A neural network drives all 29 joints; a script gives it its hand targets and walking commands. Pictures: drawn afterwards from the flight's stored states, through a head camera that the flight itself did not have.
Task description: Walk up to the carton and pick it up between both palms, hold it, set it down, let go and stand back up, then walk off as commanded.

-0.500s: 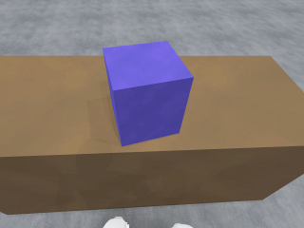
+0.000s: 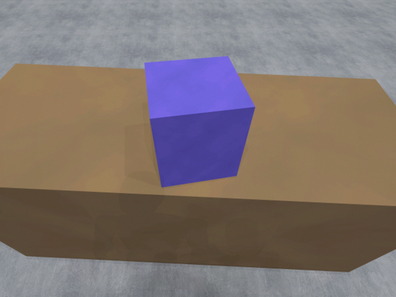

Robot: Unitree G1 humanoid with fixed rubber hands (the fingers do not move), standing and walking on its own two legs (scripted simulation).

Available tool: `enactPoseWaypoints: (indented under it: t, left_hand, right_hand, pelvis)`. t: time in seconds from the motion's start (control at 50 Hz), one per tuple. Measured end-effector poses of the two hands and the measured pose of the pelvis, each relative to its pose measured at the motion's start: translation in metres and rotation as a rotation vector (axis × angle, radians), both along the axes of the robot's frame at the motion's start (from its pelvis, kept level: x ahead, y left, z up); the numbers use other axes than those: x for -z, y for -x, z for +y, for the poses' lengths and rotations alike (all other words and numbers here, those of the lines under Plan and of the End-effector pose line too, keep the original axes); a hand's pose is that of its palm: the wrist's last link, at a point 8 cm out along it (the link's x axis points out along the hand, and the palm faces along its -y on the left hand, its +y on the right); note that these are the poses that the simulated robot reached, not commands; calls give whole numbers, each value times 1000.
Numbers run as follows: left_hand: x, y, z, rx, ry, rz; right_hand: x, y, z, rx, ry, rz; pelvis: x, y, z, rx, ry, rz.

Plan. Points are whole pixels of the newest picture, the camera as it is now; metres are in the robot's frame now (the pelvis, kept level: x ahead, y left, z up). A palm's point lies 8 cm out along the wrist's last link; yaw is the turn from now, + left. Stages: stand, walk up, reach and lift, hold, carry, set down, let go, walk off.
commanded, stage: walk up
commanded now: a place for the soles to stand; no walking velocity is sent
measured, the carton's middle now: (193, 123) +0.53 +0.03 +0.04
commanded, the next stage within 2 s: reach and lift in 1.76 s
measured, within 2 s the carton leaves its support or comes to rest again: neither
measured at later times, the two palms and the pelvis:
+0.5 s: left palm out of the picture +0.10 +0.30 -0.09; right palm out of the picture +0.10 -0.27 -0.09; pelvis +0.01 +0.01 +0.03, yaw +1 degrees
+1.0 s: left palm out of the picture +0.12 +0.32 -0.09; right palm out of the picture +0.12 -0.25 -0.09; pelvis +0.05 +0.03 +0.03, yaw +1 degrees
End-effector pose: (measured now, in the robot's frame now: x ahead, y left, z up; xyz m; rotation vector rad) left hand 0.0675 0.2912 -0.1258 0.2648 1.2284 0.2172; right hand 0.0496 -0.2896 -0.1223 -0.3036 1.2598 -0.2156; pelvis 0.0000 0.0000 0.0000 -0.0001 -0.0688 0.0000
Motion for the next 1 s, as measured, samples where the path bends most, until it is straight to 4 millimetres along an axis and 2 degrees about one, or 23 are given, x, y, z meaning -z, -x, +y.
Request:
enactPoseWaypoints:
  t: [0.14,0.32,0.52,0.72,1.0]
  left_hand:
    - [-10,5,-2,-13,7,7]
    - [-23,-10,0,-17,22,-37]
    - [-33,-29,7,-1,27,-59]
    - [-39,-32,15,6,1,-21]
    - [-38,-53,28,-7,-4,-43]
  right_hand:
    - [-11,-26,4,-23,-14,-61]
    - [-26,-44,14,-48,-25,-73]
    - [-36,-49,23,-50,-27,-67]
    - [-31,-50,30,-23,-51,-24]
    - [-33,-75,43,-41,-40,-47]
  pelvis:
    - [-10,-1,3,-13,-12,1]
    - [-23,-7,5,-17,5,4]
    - [-33,-13,11,-14,5,12]
    - [-36,-32,19,-19,10,16]
    - [-34,-48,30,-24,4,16]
